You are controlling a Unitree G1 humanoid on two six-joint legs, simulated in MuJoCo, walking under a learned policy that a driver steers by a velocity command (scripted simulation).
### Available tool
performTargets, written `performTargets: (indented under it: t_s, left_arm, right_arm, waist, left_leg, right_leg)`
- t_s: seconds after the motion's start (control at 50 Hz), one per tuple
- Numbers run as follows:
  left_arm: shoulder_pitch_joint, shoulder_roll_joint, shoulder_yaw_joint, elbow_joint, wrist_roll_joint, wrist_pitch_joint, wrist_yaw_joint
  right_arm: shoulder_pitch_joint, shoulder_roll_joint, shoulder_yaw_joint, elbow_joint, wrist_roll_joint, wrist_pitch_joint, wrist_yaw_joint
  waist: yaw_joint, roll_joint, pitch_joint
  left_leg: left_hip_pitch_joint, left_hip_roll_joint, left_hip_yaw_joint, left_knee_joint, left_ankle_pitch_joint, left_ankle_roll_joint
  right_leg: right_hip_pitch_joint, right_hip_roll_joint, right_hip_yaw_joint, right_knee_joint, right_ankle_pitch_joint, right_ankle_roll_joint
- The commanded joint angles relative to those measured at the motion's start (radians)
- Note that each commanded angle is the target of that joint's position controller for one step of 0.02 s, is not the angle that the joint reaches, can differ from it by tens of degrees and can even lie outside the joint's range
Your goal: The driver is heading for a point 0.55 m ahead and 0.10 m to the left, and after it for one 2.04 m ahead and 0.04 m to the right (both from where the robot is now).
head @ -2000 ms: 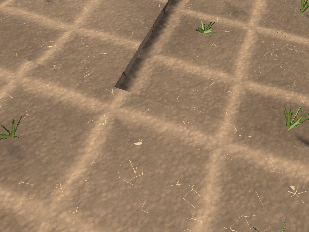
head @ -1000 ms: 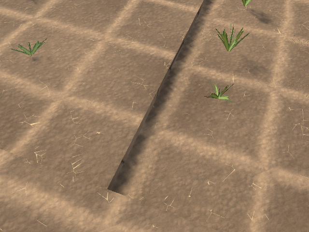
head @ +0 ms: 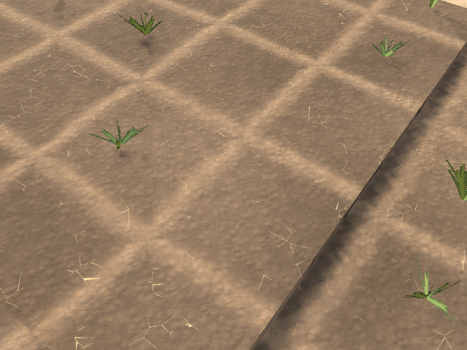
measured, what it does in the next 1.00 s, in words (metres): goes down: left foot 0.06 m lower, then right foot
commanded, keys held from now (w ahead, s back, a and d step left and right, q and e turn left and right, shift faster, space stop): w+q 0.38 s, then w+e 0.12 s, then e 0.50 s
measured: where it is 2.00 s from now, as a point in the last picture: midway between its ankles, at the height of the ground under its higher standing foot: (159, 338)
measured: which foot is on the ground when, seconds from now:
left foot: up 0.00-0.18, down 0.20-0.74, up 0.76-1.00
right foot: down 0.00-0.18, up 0.20-0.70, down 0.72-1.00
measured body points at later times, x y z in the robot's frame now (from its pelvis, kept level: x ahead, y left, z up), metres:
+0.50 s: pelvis +0.31 +0.14 -0.05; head +0.35 +0.16 +0.39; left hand +0.41 +0.42 -0.17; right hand +0.37 -0.13 -0.19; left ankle +0.29 +0.16 -0.79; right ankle +0.47 +0.01 -0.72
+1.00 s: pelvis +0.51 +0.20 -0.05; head +0.56 +0.20 +0.39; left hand +0.55 +0.48 -0.18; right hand +0.69 -0.03 -0.18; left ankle +0.55 +0.37 -0.73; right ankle +0.60 +0.15 -0.79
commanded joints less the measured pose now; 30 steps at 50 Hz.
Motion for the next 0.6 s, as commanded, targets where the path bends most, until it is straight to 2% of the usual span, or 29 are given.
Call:
performTargets:
  t_s: [0.02,0.04,0.06,0.08,0.1,0.12,0.14,0.16,0.18,0.2,0.22,0.24,0.26,0.28,0.3,0.32,0.34,0.36,0.38,0.4,0.42,0.46,0.5,0.52,0.54,0.58,0.6]
  left_arm:
    - [0.156,0.137,0.034,0.020,0.017,-0.002,0.017]
    - [0.140,0.126,0.031,0.020,0.017,0.005,0.022]
    - [0.128,0.118,0.026,0.023,0.014,0.008,0.021]
    - [0.152,0.099,0.020,0.039,0.014,0.004,0.017]
    - [0.091,0.101,0.015,0.031,-0.002,0.010,0.024]
    - [0.048,0.135,0.019,0.025,-0.020,0.010,0.025]
    - [0.043,0.182,0.028,0.023,-0.041,0.014,0.017]
    - [0.018,0.218,0.038,0.021,-0.047,0.018,0.012]
    - [0.001,0.231,0.044,0.016,-0.044,0.026,0.004]
    - [-0.023,0.228,0.048,0.011,-0.041,0.032,-0.003]
    - [-0.030,0.157,0.045,0.013,-0.038,0.032,-0.012]
    - [0.090,0.084,0.021,-0.057,-0.075,0.033,-0.020]
    - [-0.089,0.130,0.013,-0.132,-0.067,0.017,-0.023]
    - [-0.148,0.150,0.014,-0.143,-0.052,0.008,-0.023]
    - [-0.134,0.149,0.013,-0.115,-0.038,0.010,-0.027]
    - [-0.121,0.157,0.017,-0.106,-0.016,0.022,-0.032]
    - [-0.131,0.136,0.018,-0.121,0.007,0.041,-0.035]
    - [-0.140,0.106,0.011,-0.138,0.017,0.057,-0.035]
    - [-0.146,0.096,0.011,-0.145,0.018,0.065,-0.038]
    - [-0.131,0.092,0.010,-0.139,0.011,0.074,-0.042]
    - [-0.145,0.093,0.010,-0.141,0.003,0.079,-0.044]
    - [-0.230,0.102,0.014,-0.160,-0.010,0.084,-0.044]
    - [-0.339,0.118,0.013,-0.193,-0.011,0.083,-0.054]
    - [-0.382,0.101,0.007,-0.207,-0.010,0.077,-0.060]
    - [-0.406,0.092,0.003,-0.210,-0.020,0.074,-0.065]
    - [-0.419,0.075,-0.004,-0.212,-0.025,0.064,-0.067]
    - [-0.428,0.069,-0.008,-0.211,-0.024,0.061,-0.066]
  right_arm:
    - [-0.194,-0.071,-0.015,-0.110,-0.007,-0.027,-0.009]
    - [-0.219,-0.063,-0.010,-0.125,-0.004,-0.031,-0.005]
    - [-0.243,-0.051,-0.005,-0.131,-0.004,-0.031,-0.001]
    - [-0.297,-0.033,0.000,-0.143,0.001,-0.040,0.002]
    - [-0.295,-0.021,0.013,-0.152,-0.016,-0.045,0.019]
    - [-0.220,-0.022,0.011,-0.119,-0.021,-0.045,0.033]
    - [-0.128,-0.031,0.003,-0.078,-0.014,-0.035,0.028]
    - [-0.004,-0.059,-0.009,-0.039,-0.009,-0.030,0.017]
    - [0.131,-0.092,-0.024,0.006,-0.005,-0.026,0.000]
    - [0.310,-0.140,-0.047,0.073,-0.010,-0.024,-0.023]
    - [0.353,-0.209,-0.069,0.110,-0.026,-0.025,-0.041]
    - [0.341,-0.302,-0.079,0.081,-0.028,-0.031,-0.041]
    - [0.403,-0.325,-0.085,0.067,0.004,-0.015,-0.051]
    - [0.327,-0.274,-0.070,0.052,0.015,-0.014,-0.060]
    - [0.225,-0.206,-0.054,0.025,0.004,-0.015,-0.062]
    - [0.179,-0.178,-0.042,0.004,0.016,-0.029,-0.064]
    - [0.181,-0.154,-0.034,0.017,0.040,-0.042,-0.070]
    - [0.188,-0.156,-0.034,0.033,0.049,-0.052,-0.074]
    - [0.194,-0.162,-0.034,0.033,0.048,-0.058,-0.075]
    - [0.198,-0.162,-0.033,0.038,0.049,-0.064,-0.076]
    - [0.210,-0.151,-0.029,0.041,0.043,-0.069,-0.073]
    - [0.250,-0.118,-0.018,0.056,0.032,-0.077,-0.068]
    - [0.268,-0.106,-0.010,0.051,0.035,-0.073,-0.063]
    - [0.279,-0.100,-0.004,0.051,0.033,-0.073,-0.065]
    - [0.297,-0.090,0.003,0.057,0.031,-0.075,-0.068]
    - [0.341,-0.082,0.015,0.078,0.026,-0.083,-0.080]
    - [0.357,-0.080,0.019,0.089,0.027,-0.086,-0.087]
  waist:
    - [0.057,-0.099,0.138]
    - [0.050,-0.073,0.172]
    - [0.048,-0.064,0.176]
    - [0.074,-0.056,0.194]
    - [0.032,-0.020,0.213]
    - [-0.002,-0.028,0.165]
    - [-0.026,-0.034,0.113]
    - [-0.084,-0.068,0.058]
    - [-0.145,-0.081,-0.018]
    - [-0.234,-0.079,-0.093]
    - [-0.228,-0.008,-0.090]
    - [-0.126,0.125,-0.338]
    - [-0.201,0.075,-0.430]
    - [-0.172,0.031,-0.286]
    - [-0.121,-0.018,-0.184]
    - [-0.084,-0.031,-0.134]
    - [-0.058,-0.053,-0.095]
    - [-0.035,-0.036,-0.091]
    - [-0.028,-0.034,-0.093]
    - [-0.009,-0.031,-0.092]
    - [-0.010,-0.007,-0.078]
    - [-0.031,-0.002,-0.026]
    - [-0.058,-0.030,0.035]
    - [-0.074,-0.033,0.054]
    - [-0.089,-0.039,0.063]
    - [-0.099,-0.020,0.047]
    - [-0.106,-0.023,0.043]
  left_leg:
    - [-0.457,0.050,-0.066,0.013,-0.129,0.013]
    - [-0.448,0.056,-0.059,-0.052,-0.149,0.012]
    - [-0.383,0.040,-0.007,-0.082,-0.121,0.017]
    - [-0.379,0.012,0.057,-0.147,-0.041,0.011]
    - [-0.186,0.009,0.052,-0.359,0.036,0.010]
    - [0.062,-0.050,0.099,-0.419,0.157,0.021]
    - [0.235,-0.118,0.156,-0.395,0.133,0.024]
    - [0.351,-0.134,0.148,-0.353,0.086,0.047]
    - [0.489,-0.147,0.128,-0.351,0.031,0.074]
    - [0.697,-0.131,0.097,-0.396,0.100,0.102]
    - [0.873,-0.027,-0.044,-0.408,0.155,0.134]
    - [1.315,0.230,-0.356,-0.187,0.482,0.292]
    - [1.211,0.234,-0.497,-0.386,0.184,0.272]
    - [1.026,0.192,-0.455,-0.502,0.012,0.220]
    - [0.844,0.166,-0.431,-0.559,-0.068,0.194]
    - [0.705,0.149,-0.399,-0.570,0.077,0.183]
    - [0.576,0.115,-0.353,-0.587,0.137,0.165]
    - [0.507,0.089,-0.338,-0.597,0.148,0.160]
    - [0.468,0.069,-0.322,-0.599,0.158,0.164]
    - [0.441,0.057,-0.288,-0.608,0.159,0.164]
    - [0.418,0.053,-0.274,-0.626,0.133,0.166]
    - [0.441,0.062,-0.294,-0.676,0.015,0.164]
    - [0.444,0.030,-0.251,-0.727,-0.100,0.119]
    - [0.449,0.024,-0.210,-0.734,-0.029,0.098]
    - [0.469,0.009,-0.162,-0.730,0.089,0.076]
    - [0.553,0.021,-0.089,-0.695,0.349,0.037]
    - [0.581,0.020,-0.059,-0.683,0.421,0.018]
  right_leg:
    - [0.333,-0.396,0.185,-0.024,0.611,-0.135]
    - [0.311,-0.398,0.164,-0.035,0.623,-0.120]
    - [0.274,-0.382,0.128,-0.029,0.675,-0.109]
    - [0.273,-0.325,0.091,-0.024,0.612,-0.096]
    - [0.134,-0.298,0.038,-0.048,0.638,-0.066]
    - [0.027,-0.276,0.000,-0.008,0.737,-0.057]
    - [-0.037,-0.261,-0.009,0.063,0.854,-0.075]
    - [-0.053,-0.273,-0.005,0.195,0.943,-0.078]
    - [-0.079,-0.269,0.005,0.372,0.983,-0.075]
    - [-0.173,-0.240,0.008,0.639,0.876,-0.057]
    - [-0.437,-0.097,0.068,1.022,0.018,-0.036]
    - [-0.853,-0.056,0.206,1.312,-0.293,0.000]
    - [-0.863,-0.046,0.303,1.232,-0.163,-0.006]
    - [-0.846,-0.090,0.325,1.097,-0.038,-0.010]
    - [-0.773,-0.120,0.323,1.030,0.036,-0.010]
    - [-0.690,-0.137,0.346,0.947,0.099,-0.006]
    - [-0.617,-0.141,0.358,0.878,0.126,0.009]
    - [-0.574,-0.142,0.357,0.832,0.114,0.031]
    - [-0.557,-0.136,0.349,0.814,0.114,0.049]
    - [-0.556,-0.138,0.341,0.774,0.151,0.059]
    - [-0.576,-0.134,0.329,0.763,0.190,0.062]
    - [-0.699,-0.147,0.330,0.762,0.260,0.055]
    - [-0.747,-0.139,0.317,0.623,0.331,0.048]
    - [-0.727,-0.124,0.307,0.551,0.369,0.040]
    - [-0.705,-0.095,0.283,0.486,0.409,0.028]
    - [-0.683,-0.049,0.268,0.420,0.477,-0.007]
    - [-0.665,-0.023,0.263,0.378,0.492,-0.022]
